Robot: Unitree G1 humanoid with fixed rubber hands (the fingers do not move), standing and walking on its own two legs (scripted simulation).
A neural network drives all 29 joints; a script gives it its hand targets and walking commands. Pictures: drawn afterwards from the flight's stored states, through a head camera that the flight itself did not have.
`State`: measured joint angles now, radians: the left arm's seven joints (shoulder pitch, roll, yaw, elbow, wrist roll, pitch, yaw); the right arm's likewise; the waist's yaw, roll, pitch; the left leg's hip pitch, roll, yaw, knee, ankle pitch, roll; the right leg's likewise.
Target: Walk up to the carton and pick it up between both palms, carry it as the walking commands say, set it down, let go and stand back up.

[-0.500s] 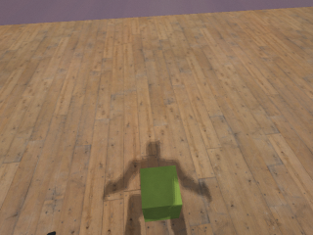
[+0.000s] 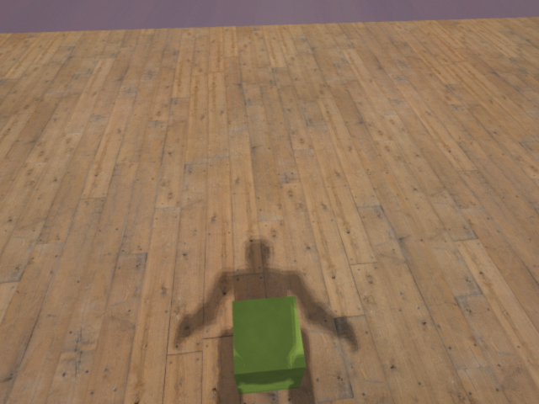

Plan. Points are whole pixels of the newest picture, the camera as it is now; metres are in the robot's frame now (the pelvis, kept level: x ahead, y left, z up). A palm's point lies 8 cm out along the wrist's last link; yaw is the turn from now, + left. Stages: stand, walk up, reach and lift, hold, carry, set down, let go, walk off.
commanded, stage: walk up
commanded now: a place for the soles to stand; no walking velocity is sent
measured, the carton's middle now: (266, 345) +0.42 +0.01 -0.64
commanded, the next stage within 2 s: reach and lift in 0.76 s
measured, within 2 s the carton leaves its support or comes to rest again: neither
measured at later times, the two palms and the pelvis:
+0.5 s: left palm out of the picture +0.12 +0.29 -0.09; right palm out of the picture +0.08 -0.31 -0.10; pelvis +0.00 -0.01 +0.02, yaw +0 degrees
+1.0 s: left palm out of the picture +0.16 +0.27 -0.10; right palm (465, 398) +0.16 -0.28 -0.09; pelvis -0.02 +0.00 -0.01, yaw +1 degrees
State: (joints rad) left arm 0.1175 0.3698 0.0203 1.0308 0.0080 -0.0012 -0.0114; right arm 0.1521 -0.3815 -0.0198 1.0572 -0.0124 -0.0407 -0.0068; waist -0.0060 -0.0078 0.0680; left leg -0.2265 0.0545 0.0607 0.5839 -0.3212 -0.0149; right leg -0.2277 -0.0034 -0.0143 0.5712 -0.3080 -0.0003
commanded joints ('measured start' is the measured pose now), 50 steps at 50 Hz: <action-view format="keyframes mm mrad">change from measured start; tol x8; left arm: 1 -58 224 46 -42 0 -30 18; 38 -118 181 39 2 5 -24 12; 39 -291 91 141 -349 7 50 -28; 40 -222 88 123 -438 20 102 -37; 45 -115 104 151 -520 63 309 -40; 50 -85 36 132 -575 77 311 -12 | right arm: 1 -40 -217 -43 -51 13 -9 -14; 37 -73 -190 -27 23 0 -3 -5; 38 -81 -191 -23 9 1 -4 -3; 39 -349 -57 -81 -342 -25 67 13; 40 -304 -35 -87 -570 -22 130 19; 41 -299 -44 -101 -616 -22 169 36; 45 -97 -112 -191 -508 -46 340 62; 50 -84 -110 -242 -557 -67 326 87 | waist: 1 -8 9 -132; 37 -6 27 -134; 40 -5 -87 24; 50 -31 62 -235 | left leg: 1 69 92 -66 -93 366 63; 5 91 99 -70 -128 432 63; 14 99 92 -72 -237 239 44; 28 103 88 -68 -287 172 40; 38 92 91 -81 -304 244 35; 39 -138 -85 4 -116 6 47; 40 -80 -86 3 -96 -18 27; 50 49 -96 -41 14 271 -13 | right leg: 1 69 -118 102 -104 422 -58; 14 66 -111 110 -233 247 -41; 34 103 -107 100 -291 243 -24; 38 114 -108 94 -273 265 -22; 40 -114 2 27 -167 -41 37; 43 -151 -7 15 -137 -63 8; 50 -134 74 -18 15 165 9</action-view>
